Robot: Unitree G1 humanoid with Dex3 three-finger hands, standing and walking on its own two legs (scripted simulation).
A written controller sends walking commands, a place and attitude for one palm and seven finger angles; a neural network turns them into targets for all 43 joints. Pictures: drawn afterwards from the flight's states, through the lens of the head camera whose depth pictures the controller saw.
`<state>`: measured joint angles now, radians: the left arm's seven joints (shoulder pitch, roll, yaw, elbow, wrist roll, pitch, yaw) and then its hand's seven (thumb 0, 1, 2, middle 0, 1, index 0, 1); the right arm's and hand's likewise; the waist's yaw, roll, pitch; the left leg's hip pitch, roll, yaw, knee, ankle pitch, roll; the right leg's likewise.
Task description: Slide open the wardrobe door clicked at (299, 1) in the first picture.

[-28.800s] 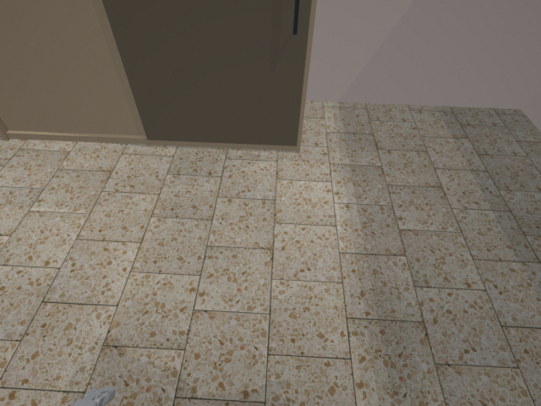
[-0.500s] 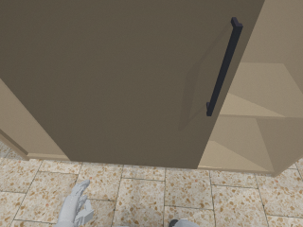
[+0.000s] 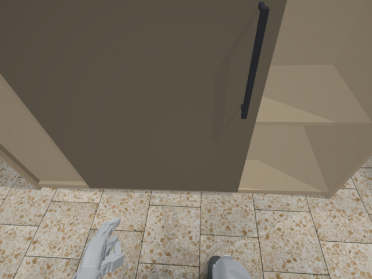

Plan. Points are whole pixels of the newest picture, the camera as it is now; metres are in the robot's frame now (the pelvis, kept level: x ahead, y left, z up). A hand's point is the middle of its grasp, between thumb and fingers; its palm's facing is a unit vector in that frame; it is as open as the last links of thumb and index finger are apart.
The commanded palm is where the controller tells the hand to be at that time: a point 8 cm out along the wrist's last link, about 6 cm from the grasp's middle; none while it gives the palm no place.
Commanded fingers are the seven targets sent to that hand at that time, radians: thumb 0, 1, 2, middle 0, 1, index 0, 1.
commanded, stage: stop stepping back and stand still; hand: right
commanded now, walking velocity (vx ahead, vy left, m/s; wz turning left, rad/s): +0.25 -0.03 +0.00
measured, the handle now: (251, 69) +0.63 -0.20 +0.11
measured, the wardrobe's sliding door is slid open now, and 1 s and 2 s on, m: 0.50 0.50 0.50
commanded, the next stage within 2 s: let the arm hang, fingers relaxed in 0.98 s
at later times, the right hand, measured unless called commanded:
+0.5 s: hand out of the picture +0.16 -0.29 +0.19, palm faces +0.43 +0.78 -0.45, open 7.4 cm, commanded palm +0.11 -0.32 +0.20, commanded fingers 0.00 -0.90 -0.90 0.20 0.30 0.20 0.30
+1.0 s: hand out of the picture +0.19 -0.32 +0.17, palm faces +0.37 +0.81 -0.46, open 7.4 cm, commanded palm +0.14 -0.35 +0.20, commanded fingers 0.00 -0.90 -0.90 0.20 0.30 0.20 0.30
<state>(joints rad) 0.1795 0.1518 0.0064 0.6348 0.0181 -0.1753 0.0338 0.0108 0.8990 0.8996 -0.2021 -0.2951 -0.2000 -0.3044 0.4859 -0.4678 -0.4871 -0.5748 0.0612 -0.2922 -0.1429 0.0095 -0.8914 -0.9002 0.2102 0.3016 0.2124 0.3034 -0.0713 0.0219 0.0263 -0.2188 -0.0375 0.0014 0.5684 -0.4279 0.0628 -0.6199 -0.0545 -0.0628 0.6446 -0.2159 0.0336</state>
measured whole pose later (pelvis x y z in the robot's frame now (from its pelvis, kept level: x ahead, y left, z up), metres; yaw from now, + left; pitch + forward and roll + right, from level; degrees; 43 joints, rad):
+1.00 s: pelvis -0.02 -0.06 +0.02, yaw +3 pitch +1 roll +0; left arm 0.19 0.18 -0.03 0.63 0.01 -0.14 0.06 0.01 0.90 0.90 -0.20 -0.30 -0.20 -0.30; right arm 0.53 -0.39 -0.39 -0.43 0.05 -0.20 -0.14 0.01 -0.89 -0.90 0.21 0.30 0.21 0.30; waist -0.02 -0.01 0.00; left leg -0.16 -0.01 0.01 0.48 -0.34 0.00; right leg -0.31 -0.03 -0.07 0.53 -0.24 -0.01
